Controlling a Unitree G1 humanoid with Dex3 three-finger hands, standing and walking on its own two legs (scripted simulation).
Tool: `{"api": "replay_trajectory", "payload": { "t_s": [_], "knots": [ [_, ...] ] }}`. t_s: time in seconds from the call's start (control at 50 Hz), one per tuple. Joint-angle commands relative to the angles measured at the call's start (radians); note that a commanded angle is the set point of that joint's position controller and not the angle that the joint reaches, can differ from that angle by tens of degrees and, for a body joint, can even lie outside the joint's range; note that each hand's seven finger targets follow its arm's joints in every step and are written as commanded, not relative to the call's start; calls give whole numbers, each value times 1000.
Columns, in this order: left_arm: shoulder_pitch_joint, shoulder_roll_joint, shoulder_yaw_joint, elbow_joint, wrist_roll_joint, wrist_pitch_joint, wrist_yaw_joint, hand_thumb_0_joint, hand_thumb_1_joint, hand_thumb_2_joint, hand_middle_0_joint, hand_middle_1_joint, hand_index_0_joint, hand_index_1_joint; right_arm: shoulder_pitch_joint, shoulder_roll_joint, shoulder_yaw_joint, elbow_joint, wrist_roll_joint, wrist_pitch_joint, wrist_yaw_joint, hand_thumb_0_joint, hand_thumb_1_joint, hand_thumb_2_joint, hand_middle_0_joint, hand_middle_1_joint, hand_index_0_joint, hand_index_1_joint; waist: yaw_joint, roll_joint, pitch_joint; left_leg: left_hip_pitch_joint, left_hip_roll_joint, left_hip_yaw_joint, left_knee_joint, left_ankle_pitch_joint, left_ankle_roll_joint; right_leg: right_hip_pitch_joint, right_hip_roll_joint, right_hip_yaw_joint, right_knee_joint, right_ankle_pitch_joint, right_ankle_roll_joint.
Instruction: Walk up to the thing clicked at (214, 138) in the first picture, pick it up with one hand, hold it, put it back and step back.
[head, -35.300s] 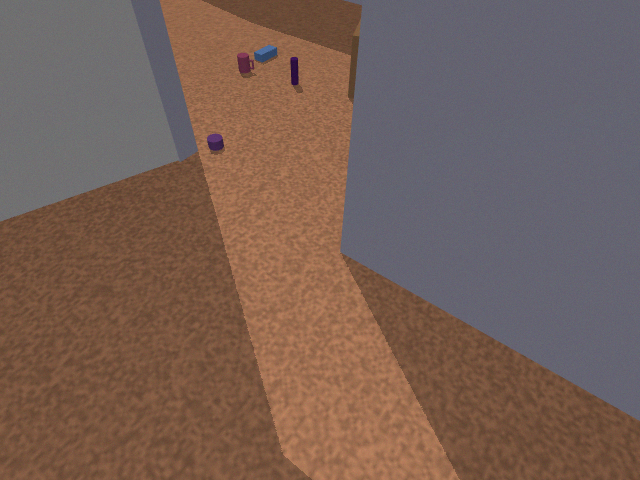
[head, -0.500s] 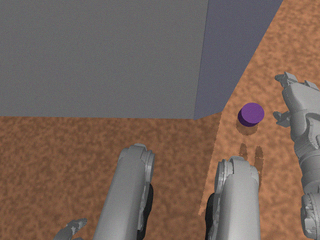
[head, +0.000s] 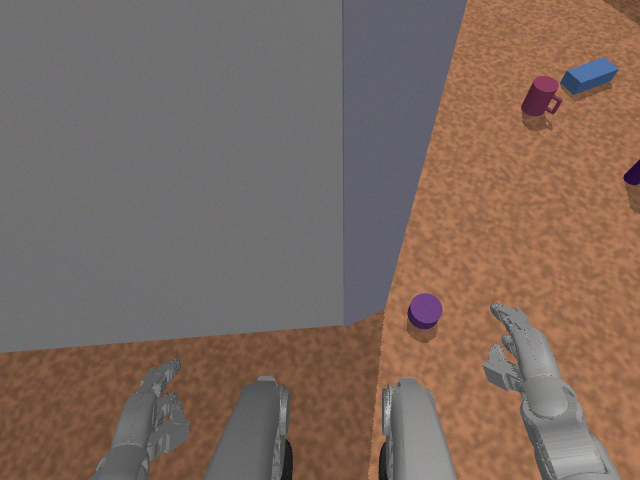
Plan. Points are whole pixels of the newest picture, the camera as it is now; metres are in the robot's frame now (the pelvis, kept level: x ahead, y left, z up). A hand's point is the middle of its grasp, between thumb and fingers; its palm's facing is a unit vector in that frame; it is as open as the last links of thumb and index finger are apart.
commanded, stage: home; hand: right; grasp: from above
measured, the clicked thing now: (424, 311) +0.51 -0.22 -0.55
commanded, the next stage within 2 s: none
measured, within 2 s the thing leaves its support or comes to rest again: neither
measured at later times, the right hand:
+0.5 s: hand (547, 388) +0.23 -0.18 +0.09, palm faces +0.11 +0.97 -0.21, open 7.4 cm
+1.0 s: hand (555, 406) +0.21 -0.18 +0.09, palm faces +0.10 +0.98 -0.20, open 7.4 cm
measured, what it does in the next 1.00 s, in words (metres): rises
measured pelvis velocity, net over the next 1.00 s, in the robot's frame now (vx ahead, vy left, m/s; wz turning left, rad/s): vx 0.06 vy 0.00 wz -0.05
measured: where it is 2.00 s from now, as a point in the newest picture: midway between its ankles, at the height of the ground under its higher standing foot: outside the picture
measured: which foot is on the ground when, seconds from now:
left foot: down 0.00-1.00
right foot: down 0.00-1.00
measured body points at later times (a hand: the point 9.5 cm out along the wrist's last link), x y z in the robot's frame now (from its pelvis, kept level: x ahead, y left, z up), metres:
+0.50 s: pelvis +0.07 +0.00 +0.13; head +0.09 +0.00 +0.58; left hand +0.22 +0.25 +0.07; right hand +0.22 -0.23 +0.11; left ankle +0.07 +0.14 -0.54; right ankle +0.07 -0.12 -0.54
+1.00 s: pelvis +0.06 +0.00 +0.14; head +0.08 +0.00 +0.59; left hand +0.23 +0.24 +0.08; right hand +0.21 -0.23 +0.11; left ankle +0.07 +0.14 -0.54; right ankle +0.07 -0.12 -0.54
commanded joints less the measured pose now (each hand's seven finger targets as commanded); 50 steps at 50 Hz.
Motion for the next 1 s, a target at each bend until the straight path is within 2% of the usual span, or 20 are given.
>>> {"api": "replay_trajectory", "payload": {
  "t_s": [0.0,0.1,0.18,0.24,0.26,0.34,0.36,0.42,0.54,0.62,0.64,0.66,0.74,0.86,0.88,0.92,0.98],
  "knots": [
    [34,154,53,-125,-4,-61,40,0,900,900,-200,-300,-200,-300,-30,-109,-76,-281,79,9,-23,0,-900,-899,199,298,199,298,5,-121,-332,255,-24,4,-324,67,50,507,6,42,-423,-8,-24],
    [59,129,30,-136,-9,-87,82,0,900,900,-200,-300,-200,-300,98,-45,-82,-371,170,77,-22,0,-900,-899,199,298,199,298,14,-80,-272,428,-27,1,-467,141,45,592,14,21,-519,82,-25],
    [93,115,23,-147,-6,-113,116,0,900,900,-200,-300,-200,-300,238,-26,-104,-433,208,109,-19,0,-900,-899,199,298,199,298,2,-56,-233,572,-29,1,-560,237,43,666,22,-10,-577,215,-26],
    [116,108,22,-158,-1,-130,135,0,900,900,-200,-300,-200,-300,312,-5,-96,-481,221,125,-12,0,-900,-899,199,298,199,298,6,-31,-201,654,-31,2,-633,298,39,728,28,-31,-621,285,-30],
    [122,104,23,-163,1,-136,139,0,900,900,-200,-300,-200,-300,341,-2,-98,-508,223,128,-9,0,-900,-899,199,298,199,298,-1,-45,-189,679,-32,3,-653,316,38,751,30,-37,-640,303,-30],
    [139,94,27,-176,11,-157,154,0,900,900,-200,-300,-200,-300,447,17,-84,-583,219,141,2,0,-900,-899,199,298,199,298,-12,-44,-167,752,-36,14,-704,391,38,829,31,-43,-693,392,-27],
    [139,95,29,-186,11,-161,157,0,900,900,-200,-300,-200,-300,476,12,-90,-595,217,145,4,0,-900,-899,199,298,199,298,-20,-46,-146,763,-35,16,-716,396,37,836,32,-45,-705,397,-28],
    [136,96,31,-192,18,-174,162,0,900,900,-200,-300,-200,-300,515,24,-74,-614,211,152,15,0,-900,-899,199,298,199,297,-18,-17,-87,776,-36,22,-753,382,33,850,34,-47,-734,382,-32],
    [131,110,43,-193,29,-201,160,0,900,900,-200,-300,-200,-300,529,28,-63,-626,204,157,43,0,-900,-899,199,298,199,298,-15,6,-41,785,-35,35,-777,369,26,875,37,-59,-761,377,-32],
    [117,115,42,-190,33,-216,157,0,900,900,-200,-300,-200,-300,472,19,-65,-602,192,147,52,0,-900,-899,199,298,199,298,-17,-4,9,758,-32,38,-785,287,26,866,34,-57,-785,291,-31],
    [116,116,43,-191,35,-220,157,0,900,900,-200,-300,-200,-300,462,15,-69,-613,191,144,53,0,-900,-899,199,298,199,298,-13,-21,1,754,-31,36,-785,282,26,869,35,-58,-783,287,-30],
    [113,116,44,-191,35,-222,156,0,900,900,-200,-300,-200,-300,465,12,-77,-621,193,142,52,0,-900,-899,199,298,199,298,-22,-7,-11,767,-31,38,-787,280,25,873,35,-54,-786,286,-30],
    [109,116,40,-188,37,-233,153,0,900,900,-200,-300,-200,-300,469,11,-76,-631,194,143,53,0,-900,-899,199,298,199,298,-26,-43,-36,782,-31,34,-780,287,27,889,37,-54,-788,288,-26],
    [98,113,37,-187,37,-233,154,0,901,900,-200,-300,-200,-300,491,14,-71,-626,189,141,44,0,-900,-899,199,299,199,298,-38,-33,-35,779,-34,38,-776,279,30,876,34,-50,-790,286,-26],
    [104,117,40,-187,37,-234,153,0,901,900,-200,-300,-200,-300,486,14,-70,-624,191,141,45,0,-900,-899,199,299,199,298,-30,-30,-47,785,-34,35,-778,281,28,877,36,-50,-787,284,-28],
    [105,114,37,-184,36,-234,154,0,901,900,-200,-300,-200,-300,481,14,-71,-630,197,143,45,0,-900,-899,199,299,199,299,-29,-17,-45,792,-32,34,-779,299,26,876,36,-54,-777,302,-30],
    [101,113,37,-183,37,-236,156,0,901,900,-200,-300,-200,-300,489,17,-69,-613,194,142,45,0,-900,-899,199,299,199,299,-32,-16,-35,779,-33,36,-778,275,27,863,35,-49,-784,276,-30]
  ]
}}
